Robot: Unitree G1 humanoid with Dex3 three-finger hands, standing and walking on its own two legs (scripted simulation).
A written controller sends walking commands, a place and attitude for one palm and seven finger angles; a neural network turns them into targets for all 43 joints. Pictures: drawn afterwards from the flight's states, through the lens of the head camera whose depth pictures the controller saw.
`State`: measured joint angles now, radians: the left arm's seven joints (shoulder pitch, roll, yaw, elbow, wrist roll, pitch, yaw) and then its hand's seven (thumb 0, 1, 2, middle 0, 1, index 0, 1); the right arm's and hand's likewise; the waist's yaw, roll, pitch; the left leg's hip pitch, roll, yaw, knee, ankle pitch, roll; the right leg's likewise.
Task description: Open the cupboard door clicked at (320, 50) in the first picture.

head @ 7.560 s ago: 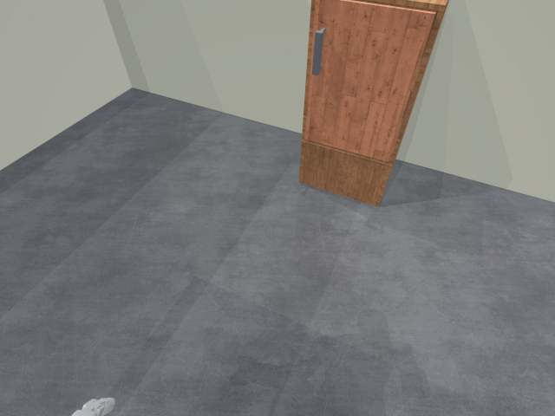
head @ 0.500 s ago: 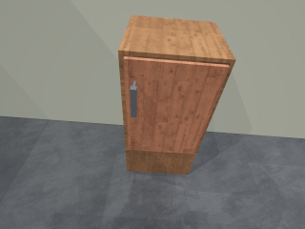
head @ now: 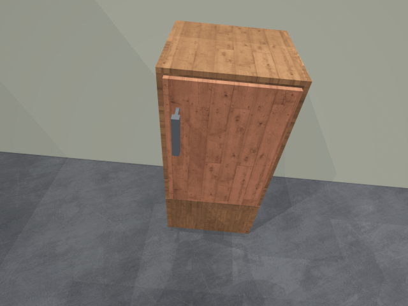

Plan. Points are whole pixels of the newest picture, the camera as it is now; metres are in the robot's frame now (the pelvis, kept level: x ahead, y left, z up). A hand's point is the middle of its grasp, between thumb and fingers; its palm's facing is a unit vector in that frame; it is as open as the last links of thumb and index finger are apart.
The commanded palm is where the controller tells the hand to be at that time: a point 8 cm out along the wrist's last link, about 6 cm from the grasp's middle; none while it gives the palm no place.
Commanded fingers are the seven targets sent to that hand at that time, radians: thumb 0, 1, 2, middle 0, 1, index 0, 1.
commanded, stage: shuffle to correct the standing spot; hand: left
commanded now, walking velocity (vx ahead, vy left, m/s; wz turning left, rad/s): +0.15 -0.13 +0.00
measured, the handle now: (176, 132) +0.63 +0.14 -0.04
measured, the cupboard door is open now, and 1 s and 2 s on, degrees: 0 0 0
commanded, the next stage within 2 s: come to a stop and stand still in 0.38 s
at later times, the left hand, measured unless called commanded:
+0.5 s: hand out of the picture +0.11 +0.12 -0.17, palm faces -0.04 -0.97 -0.23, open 7.3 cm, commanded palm none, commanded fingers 0.00 0.90 0.90 -0.20 -0.30 -0.20 -0.30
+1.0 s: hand out of the picture +0.05 +0.07 -0.18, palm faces +0.12 -0.97 -0.20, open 7.4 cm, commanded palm none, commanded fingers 0.00 0.90 0.90 -0.20 -0.30 -0.20 -0.30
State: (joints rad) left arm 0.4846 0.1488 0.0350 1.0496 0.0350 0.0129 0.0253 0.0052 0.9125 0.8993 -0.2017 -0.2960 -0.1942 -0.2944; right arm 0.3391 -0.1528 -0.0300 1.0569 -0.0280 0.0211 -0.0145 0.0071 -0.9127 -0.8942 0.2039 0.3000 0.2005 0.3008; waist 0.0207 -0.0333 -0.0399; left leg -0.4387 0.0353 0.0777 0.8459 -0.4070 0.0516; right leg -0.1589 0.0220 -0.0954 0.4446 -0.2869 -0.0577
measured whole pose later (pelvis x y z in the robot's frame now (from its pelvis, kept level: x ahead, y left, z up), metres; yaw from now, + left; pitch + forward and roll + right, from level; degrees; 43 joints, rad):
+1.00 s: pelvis +0.06 -0.10 +0.00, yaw +1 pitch +0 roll +2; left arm 0.32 0.16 0.04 1.01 0.03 0.01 0.04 0.01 0.91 0.90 -0.21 -0.30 -0.20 -0.30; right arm 0.12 -0.16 -0.03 0.95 -0.01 0.05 -0.01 0.00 -0.91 -0.89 0.20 0.30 0.20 0.30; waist 0.06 -0.05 0.05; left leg -0.36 -0.01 0.03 0.73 -0.37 -0.02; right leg -0.29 -0.07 -0.15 0.52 -0.23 -0.04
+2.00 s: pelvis +0.08 -0.05 +0.00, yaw -1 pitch -1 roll +0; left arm 0.29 0.14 -0.01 1.09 0.01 0.00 0.04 0.01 0.93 0.90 -0.20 -0.30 -0.20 -0.29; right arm 0.27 -0.17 0.01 1.08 -0.02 -0.03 -0.03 0.01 -0.92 -0.89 0.20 0.30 0.20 0.30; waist 0.00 0.02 0.03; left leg -0.13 -0.05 0.08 0.44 -0.30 0.06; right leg -0.24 -0.04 0.03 0.49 -0.23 0.03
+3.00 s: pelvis +0.02 -0.09 -0.10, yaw +4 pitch +14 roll -3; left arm 0.19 0.31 0.23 0.11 -0.31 -0.33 -0.46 0.01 0.26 0.63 -0.25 -0.71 -0.24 -0.71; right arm 0.20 -0.20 0.06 0.55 0.03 -0.22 -0.04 0.01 -0.91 -0.89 0.21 0.30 0.21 0.30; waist 0.00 0.04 -0.11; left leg -0.95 0.01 -0.05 1.26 -0.57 0.00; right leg -0.97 -0.01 -0.11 1.18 -0.46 -0.03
